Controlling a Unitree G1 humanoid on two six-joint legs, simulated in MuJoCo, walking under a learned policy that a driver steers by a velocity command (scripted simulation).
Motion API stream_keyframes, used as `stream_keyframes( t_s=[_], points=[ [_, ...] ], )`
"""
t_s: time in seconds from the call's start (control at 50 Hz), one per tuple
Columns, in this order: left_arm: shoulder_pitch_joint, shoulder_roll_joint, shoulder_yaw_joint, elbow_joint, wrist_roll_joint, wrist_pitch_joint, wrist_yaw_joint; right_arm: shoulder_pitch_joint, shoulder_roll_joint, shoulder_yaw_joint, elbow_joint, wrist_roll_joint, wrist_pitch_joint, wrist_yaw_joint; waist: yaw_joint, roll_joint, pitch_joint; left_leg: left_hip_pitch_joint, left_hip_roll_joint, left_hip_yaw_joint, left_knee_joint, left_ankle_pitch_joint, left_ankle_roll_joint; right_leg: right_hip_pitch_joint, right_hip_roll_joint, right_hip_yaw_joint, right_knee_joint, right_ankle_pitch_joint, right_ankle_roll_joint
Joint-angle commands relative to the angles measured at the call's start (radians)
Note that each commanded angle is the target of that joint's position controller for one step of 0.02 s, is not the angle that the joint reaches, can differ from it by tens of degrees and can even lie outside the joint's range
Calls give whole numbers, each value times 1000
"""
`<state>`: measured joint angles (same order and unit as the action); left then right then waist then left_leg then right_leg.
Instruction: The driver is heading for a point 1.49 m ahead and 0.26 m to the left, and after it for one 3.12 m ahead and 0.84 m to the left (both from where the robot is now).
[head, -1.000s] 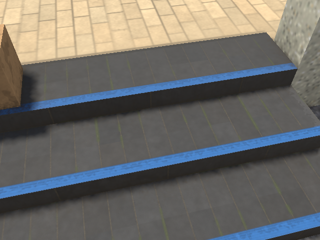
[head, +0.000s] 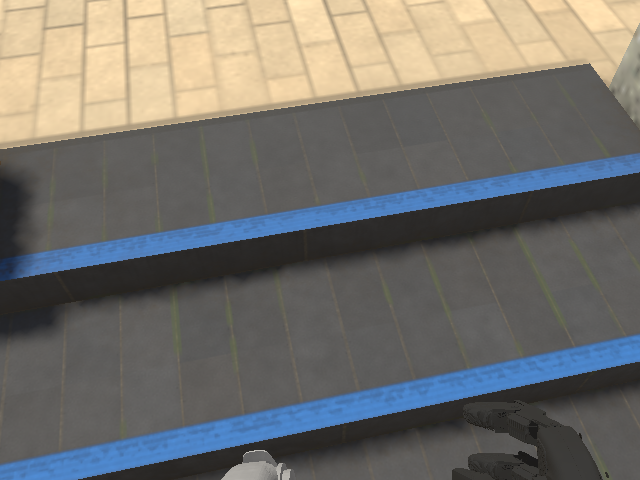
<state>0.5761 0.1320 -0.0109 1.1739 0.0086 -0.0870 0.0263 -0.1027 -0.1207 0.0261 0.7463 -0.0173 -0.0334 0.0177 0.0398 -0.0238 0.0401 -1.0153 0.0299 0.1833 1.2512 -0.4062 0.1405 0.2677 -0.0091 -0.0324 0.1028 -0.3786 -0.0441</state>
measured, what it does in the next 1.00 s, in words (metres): climbs: left foot 0.11 m higher, then right foot 0.11 m higher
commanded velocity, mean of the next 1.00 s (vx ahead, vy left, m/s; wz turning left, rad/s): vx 0.49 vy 0.00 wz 0.01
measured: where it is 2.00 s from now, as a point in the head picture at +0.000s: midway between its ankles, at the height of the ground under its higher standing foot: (333, 148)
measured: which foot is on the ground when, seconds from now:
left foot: up 0.00-0.00, down 0.02-0.64, up 0.66-1.00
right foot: down 0.00-0.02, up 0.04-0.62, down 0.64-1.00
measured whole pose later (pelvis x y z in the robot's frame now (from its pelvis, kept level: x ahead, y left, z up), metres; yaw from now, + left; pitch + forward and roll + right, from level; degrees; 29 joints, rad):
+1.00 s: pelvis +0.65 +0.03 +0.22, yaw +2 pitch +4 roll +1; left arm 0.55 0.12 0.00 1.11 0.02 -0.13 -0.01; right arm 0.08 -0.07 0.02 0.71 -0.02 -0.03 -0.02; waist 0.02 0.02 -0.04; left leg -1.19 0.03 0.01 1.83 -0.24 0.13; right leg -0.17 0.08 -0.12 0.44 -0.35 -0.12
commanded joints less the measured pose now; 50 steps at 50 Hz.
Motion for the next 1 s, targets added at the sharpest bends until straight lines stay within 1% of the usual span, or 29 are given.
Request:
stream_keyframes(
  t_s=[0.02, 0.04, 0.06, 0.08, 0.12, 0.14, 0.16, 0.2, 0.24, 0.32, 0.34, 0.42, 0.48, 0.52, 0.54, 0.56, 0.6, 0.62, 0.64, 0.66, 0.68, 0.7, 0.74, 0.78, 0.82, 0.86, 0.9, 0.96, 1.0],
  points=[
    [-45, 327, 67, -65, -46, -31, -13, 518, -139, -56, 87, 11, 11, -25, -334, -184, -291, 942, -121, -56, -293, 124, 42, -355, -196, -2, 570, 1689, -95],
    [1, 227, 55, -83, -48, -40, -36, 561, -261, -93, 128, -17, 5, -34, -274, -56, -328, 1075, 55, -415, -488, 82, 112, -513, -74, 28, 944, 1024, -48],
    [31, 117, 49, -139, -45, -43, -61, 592, -386, -127, 170, -18, 8, -40, -198, 264, -445, 1159, 344, -1033, -820, 353, 191, -716, 160, 116, 1413, 71, -5],
    [-7, 134, 60, -175, -6, -38, -67, 454, -354, -129, 157, 3, 1, -28, -107, 121, -403, 1035, 311, -1112, -912, 153, 141, -758, 85, 247, 1507, 155, -35],
    [-131, 80, 55, -232, 31, -13, -54, 329, -173, -96, 201, -1, -21, -19, -32, -51, -97, 737, 268, -832, -905, -94, 85, -864, -2, 131, 1521, 224, -55],
    [-165, 73, 54, -249, 38, 0, -49, 338, -76, -71, 234, -12, -34, -22, -11, -61, -33, 632, 225, -679, -890, -18, 57, -883, -31, 140, 1494, 245, -77],
    [-163, 57, 49, -255, 24, 19, -44, 344, -23, -56, 263, -20, -44, -21, 20, -22, -8, 563, 182, -563, -912, 0, 36, -873, -48, 141, 1489, 247, -88],
    [-194, 16, 32, -299, 14, 34, -32, 428, -32, -55, 315, -18, -81, -7, 22, 67, -5, 592, 172, -482, -951, 135, 57, -1000, -40, 123, 1608, 192, -110],
    [-279, 10, 18, -349, 27, 43, -29, 457, -58, -59, 346, -2, -99, 2, 41, 40, 11, 611, 125, -362, -972, 162, 9, -1120, -62, 137, 1555, 232, -118],
    [-391, 57, 24, -375, 29, 46, -50, 557, -88, -51, 330, 17, -96, -14, -14, 48, -11, 704, 85, -259, -1018, 394, -49, -1196, -68, -11, 1367, 404, -51],
    [-404, 23, 19, -372, 29, 48, -45, 652, -91, -51, 356, 8, -96, -20, -45, 100, -33, 811, 102, -291, -980, 486, -27, -1304, -49, -54, 1513, 357, -43],
    [-618, -14, 1, -470, 32, 48, -26, 797, -103, -44, 377, -10, -94, -37, -94, 101, 11, 1047, 153, -375, -962, 466, 6, -1695, -62, -78, 1755, 109, -42],
    [-771, -9, -27, -563, 22, 38, -35, 842, -84, -30, 386, -2, -81, -57, -114, 88, 73, 1057, 147, -371, -1047, 466, 5, -1728, -64, -119, 1608, 18, -41],
    [-741, -2, -36, -576, 24, 43, -54, 823, -98, -35, 375, 3, -69, -75, -91, 66, 42, 1071, 164, -305, -1135, 651, 10, -1554, -76, -127, 1391, 42, -55],
    [-730, -9, -43, -571, 12, 54, -54, 832, -85, -31, 389, 20, -61, -77, -101, 63, 9, 1067, 137, -245, -1164, 828, 3, -1421, -42, -175, 1314, 53, -73],
    [-670, -21, -49, -566, -11, 52, -53, 744, -96, -23, 346, 20, -68, -74, -47, 78, 5, 977, 134, -179, -1136, 1167, -7, -1174, -15, -206, 1113, 56, -101],
    [-517, 51, -17, -507, -23, 56, -30, 767, -174, -38, 334, 14, -79, -64, 32, 166, -125, 1003, 178, -185, -922, 1808, -8, -796, 119, -272, 975, 41, -129],
    [-350, 89, 4, -453, -21, 53, -21, 760, -221, -56, 335, 17, -83, -63, 107, 214, -201, 1091, 207, -202, -749, 1857, -15, -689, 131, -220, 870, 72, -144],
    [-206, 121, 20, -406, -12, 43, -22, 703, -260, -74, 318, 33, -93, -53, 188, 241, -262, 1090, 190, -178, -520, 1772, -32, -525, 101, -129, 712, 168, -171],
    [-124, 187, 49, -351, 10, 31, -20, 726, -188, -69, 288, 38, -105, -40, 167, 180, -318, 835, 86, -171, -204, 1238, -44, -293, -73, 210, 587, 80, -246],
    [-99, 287, 87, -308, 14, 41, -24, 738, -120, -76, 229, 36, -100, -17, 109, -167, -389, 538, -184, -195, 302, 121, -99, -157, -358, 816, 310, 400, -394],
    [-220, 249, 90, -317, -13, 35, -33, 710, -141, -89, 191, -10, -98, -11, 22, 3, -350, 495, -99, -347, 426, 185, -67, -279, -332, 865, 220, 293, -356],
    [-307, 80, 58, -260, 1, 17, -31, 546, -93, -86, 108, -29, -81, -15, -39, 149, -73, 344, -32, -270, 503, 226, -37, -523, -278, 574, 215, 42, -272],
    [-250, -7, 34, -186, 29, -4, -25, 493, -26, -64, 64, -8, -63, -24, -78, 87, -13, 223, -9, -274, 623, 201, 3, -606, -203, 375, 207, 166, -221],
    [-183, 0, 35, -128, 25, -25, -35, 461, 50, -28, 30, -7, -41, -23, -110, 68, -7, 90, -14, -292, 680, 207, 25, -612, -161, 247, 233, 233, -169],
    [-185, 35, 31, -139, 17, -43, -47, 443, 17, -27, 19, -7, -18, -16, -126, 69, -6, 49, 1, -243, 557, 247, 13, -640, -125, 151, 200, 288, -109],
    [-93, 64, 26, -116, 18, -57, -50, 334, 36, -15, -19, -9, -4, -20, -89, -32, -1, -46, -18, -135, 602, 251, -10, -620, -109, 120, 187, 425, -84],
    [10, 89, 22, -93, 9, -64, -37, 148, 58, 6, -107, -6, -5, -40, -54, -35, 13, -267, -9, -143, 677, 163, -8, -488, -140, 132, 183, 440, -47],
    [63, 90, 18, -81, 5, -58, -19, 26, 33, 14, -164, -4, -9, -38, -21, -48, 28, -282, -15, -92, 532, 124, -13, -442, -130, 104, 121, 433, -33]
  ],
)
